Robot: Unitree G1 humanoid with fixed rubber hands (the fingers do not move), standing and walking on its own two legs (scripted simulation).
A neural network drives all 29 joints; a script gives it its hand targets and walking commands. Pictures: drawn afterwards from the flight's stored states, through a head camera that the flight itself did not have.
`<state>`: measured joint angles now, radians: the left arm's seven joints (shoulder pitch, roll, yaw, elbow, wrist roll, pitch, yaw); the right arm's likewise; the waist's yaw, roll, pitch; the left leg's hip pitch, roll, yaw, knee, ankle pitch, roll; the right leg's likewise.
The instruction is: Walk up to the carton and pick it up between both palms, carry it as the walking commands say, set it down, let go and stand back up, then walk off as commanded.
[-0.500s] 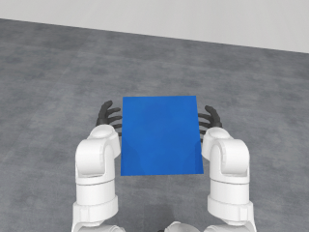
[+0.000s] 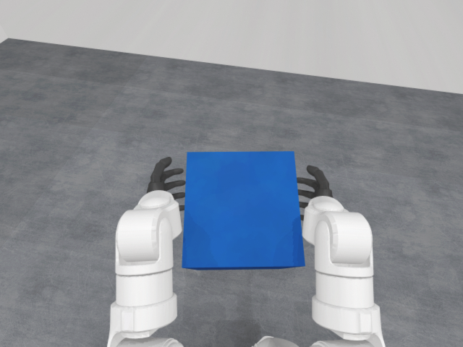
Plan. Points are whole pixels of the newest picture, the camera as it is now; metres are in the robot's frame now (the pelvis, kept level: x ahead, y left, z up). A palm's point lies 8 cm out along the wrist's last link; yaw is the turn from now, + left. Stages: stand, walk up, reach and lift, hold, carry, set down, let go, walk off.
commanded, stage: carry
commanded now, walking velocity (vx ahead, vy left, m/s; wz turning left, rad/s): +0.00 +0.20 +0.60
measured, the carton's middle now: (239, 218) +0.34 -0.02 +0.01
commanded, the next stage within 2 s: none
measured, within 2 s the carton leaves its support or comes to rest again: neither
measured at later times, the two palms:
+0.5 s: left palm (22, 275) +0.22 +0.28 +0.09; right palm (205, 230) +0.28 +0.04 +0.09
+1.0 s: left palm out of the picture +0.12 +0.37 +0.09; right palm (132, 280) +0.21 +0.14 +0.08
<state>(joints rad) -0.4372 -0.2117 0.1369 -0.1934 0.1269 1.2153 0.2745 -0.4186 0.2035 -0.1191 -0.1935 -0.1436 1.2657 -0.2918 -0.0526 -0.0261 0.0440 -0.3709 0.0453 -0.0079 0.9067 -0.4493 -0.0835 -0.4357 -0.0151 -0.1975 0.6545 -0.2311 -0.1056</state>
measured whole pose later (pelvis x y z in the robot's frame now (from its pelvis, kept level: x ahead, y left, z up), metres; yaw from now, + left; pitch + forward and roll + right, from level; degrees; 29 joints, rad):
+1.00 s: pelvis -0.13 +0.14 +0.00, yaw +21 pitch +6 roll -1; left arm -0.42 -0.20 0.07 -0.31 0.12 1.19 0.29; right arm -0.40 0.20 -0.10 -0.31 -0.14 1.25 -0.28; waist 0.02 0.03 0.06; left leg -0.59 -0.17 0.00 0.67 -0.21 0.09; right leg -0.37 -0.11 -0.16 0.68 -0.38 0.03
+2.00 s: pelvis -0.34 +0.31 +0.00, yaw +48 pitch +5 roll +0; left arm -0.39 -0.19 0.06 -0.33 0.10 1.21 0.28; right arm -0.38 0.19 -0.08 -0.34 -0.14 1.27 -0.28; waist 0.01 0.02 0.07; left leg -0.66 -0.12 0.00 0.99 -0.34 0.05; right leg -0.33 -0.14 -0.17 0.71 -0.45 0.05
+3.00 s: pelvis -0.67 +0.41 +0.00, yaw +81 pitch +6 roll +1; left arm -0.38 -0.19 0.04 -0.34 0.09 1.21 0.29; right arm -0.36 0.18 -0.08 -0.36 -0.14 1.27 -0.29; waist -0.04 0.00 0.03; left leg -0.57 -0.04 0.00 0.76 -0.34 0.02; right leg -0.34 -0.23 -0.19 0.72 -0.44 0.10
